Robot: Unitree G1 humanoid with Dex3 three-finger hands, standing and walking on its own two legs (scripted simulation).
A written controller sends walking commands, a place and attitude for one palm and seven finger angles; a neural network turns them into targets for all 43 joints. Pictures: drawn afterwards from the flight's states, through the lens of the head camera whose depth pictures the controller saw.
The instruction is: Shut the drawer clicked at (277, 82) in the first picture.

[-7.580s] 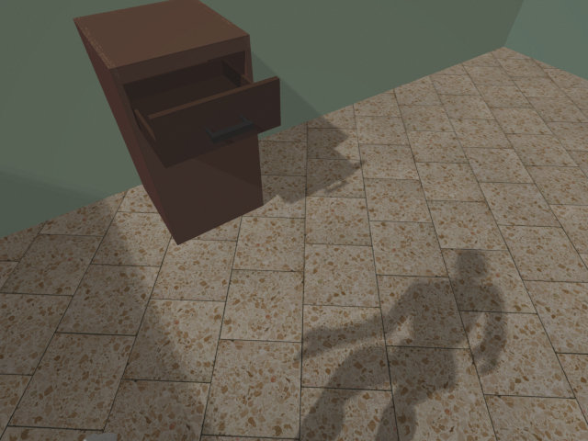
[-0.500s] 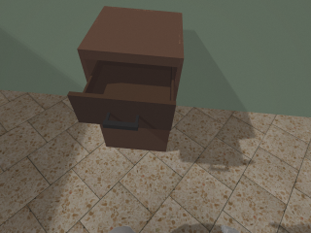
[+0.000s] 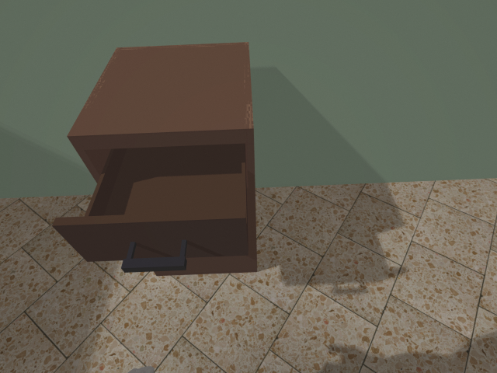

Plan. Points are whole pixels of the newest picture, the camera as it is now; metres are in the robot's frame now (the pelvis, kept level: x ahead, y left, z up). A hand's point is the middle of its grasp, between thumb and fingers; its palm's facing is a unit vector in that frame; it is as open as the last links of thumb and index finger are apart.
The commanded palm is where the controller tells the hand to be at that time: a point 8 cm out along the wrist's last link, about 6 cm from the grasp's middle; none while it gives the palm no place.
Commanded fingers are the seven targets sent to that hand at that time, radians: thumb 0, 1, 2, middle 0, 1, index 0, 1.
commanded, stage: come to a stop and stand still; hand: left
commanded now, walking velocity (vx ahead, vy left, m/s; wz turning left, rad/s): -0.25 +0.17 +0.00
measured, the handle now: (156, 255) +0.37 +0.21 -0.10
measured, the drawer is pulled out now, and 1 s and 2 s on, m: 0.22 0.22 0.22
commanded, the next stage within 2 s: look again from close up in 1.18 s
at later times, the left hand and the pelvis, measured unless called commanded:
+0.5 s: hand out of the picture -0.06 +0.25 -0.17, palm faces +0.07 -0.98 -0.20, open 7.4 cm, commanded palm none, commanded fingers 0.00 0.90 0.90 -0.20 -0.30 -0.20 -0.30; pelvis -0.06 +0.05 +0.01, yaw +0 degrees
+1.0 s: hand out of the picture -0.06 +0.17 -0.17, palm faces +0.00 -0.98 -0.20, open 7.3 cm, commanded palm none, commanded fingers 0.00 0.90 0.90 -0.20 -0.30 -0.20 -0.30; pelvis -0.05 +0.01 +0.00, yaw +0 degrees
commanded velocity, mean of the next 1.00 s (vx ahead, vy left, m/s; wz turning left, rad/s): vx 0.04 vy -0.04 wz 0.00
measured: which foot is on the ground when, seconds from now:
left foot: up 0.00-0.28, down 0.30-1.00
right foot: down 0.00-0.30, up 0.32-0.68, down 0.70-1.00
